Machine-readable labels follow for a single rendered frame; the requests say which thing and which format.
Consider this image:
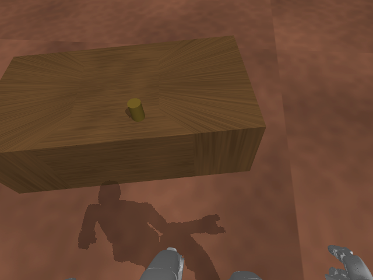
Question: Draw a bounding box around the can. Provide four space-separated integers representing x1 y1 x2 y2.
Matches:
127 98 145 122

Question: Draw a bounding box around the right robot hand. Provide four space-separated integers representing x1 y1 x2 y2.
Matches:
325 245 373 280

